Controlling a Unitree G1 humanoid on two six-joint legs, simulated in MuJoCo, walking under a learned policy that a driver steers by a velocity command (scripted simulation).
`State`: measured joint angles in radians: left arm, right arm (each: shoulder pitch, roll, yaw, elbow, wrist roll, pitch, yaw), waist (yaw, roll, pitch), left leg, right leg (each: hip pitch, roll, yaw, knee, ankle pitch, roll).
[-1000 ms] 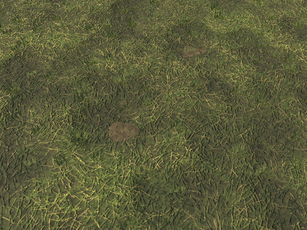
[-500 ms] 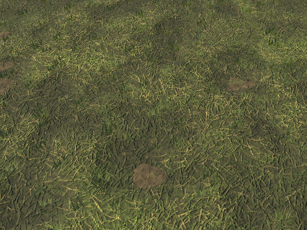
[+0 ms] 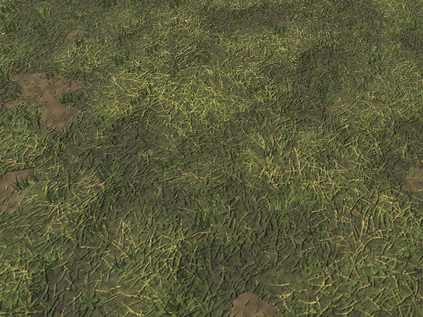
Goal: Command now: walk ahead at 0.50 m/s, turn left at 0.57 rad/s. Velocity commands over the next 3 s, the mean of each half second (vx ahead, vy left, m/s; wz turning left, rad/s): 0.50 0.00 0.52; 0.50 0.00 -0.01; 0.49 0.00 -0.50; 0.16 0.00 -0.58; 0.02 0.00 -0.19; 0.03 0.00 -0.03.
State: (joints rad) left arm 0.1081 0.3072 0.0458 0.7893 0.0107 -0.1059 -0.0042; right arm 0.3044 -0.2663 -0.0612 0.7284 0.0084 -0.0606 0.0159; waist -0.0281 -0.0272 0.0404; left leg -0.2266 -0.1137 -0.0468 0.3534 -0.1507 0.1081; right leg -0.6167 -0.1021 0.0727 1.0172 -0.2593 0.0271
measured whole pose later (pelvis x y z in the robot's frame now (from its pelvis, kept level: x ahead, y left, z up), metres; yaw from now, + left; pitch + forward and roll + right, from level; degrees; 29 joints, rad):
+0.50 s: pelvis +0.28 -0.04 +0.00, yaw +15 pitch +1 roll -1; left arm 0.30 0.26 0.06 0.83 0.00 -0.11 -0.02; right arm 0.24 -0.30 -0.06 0.66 0.02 -0.03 -0.01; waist 0.05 0.05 0.01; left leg -0.61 0.06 -0.07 1.05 -0.29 0.01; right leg -0.18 0.03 -0.06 0.34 -0.19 -0.04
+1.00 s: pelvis +0.51 +0.09 +0.00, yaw +12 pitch +1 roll +1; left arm 0.22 0.31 0.06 0.83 -0.03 -0.04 -0.01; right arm 0.31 -0.26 -0.06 0.75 -0.02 -0.09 0.02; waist -0.02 -0.05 0.02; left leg -0.14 -0.03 0.13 0.31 -0.18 0.05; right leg -0.65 -0.10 0.07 1.08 -0.20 0.01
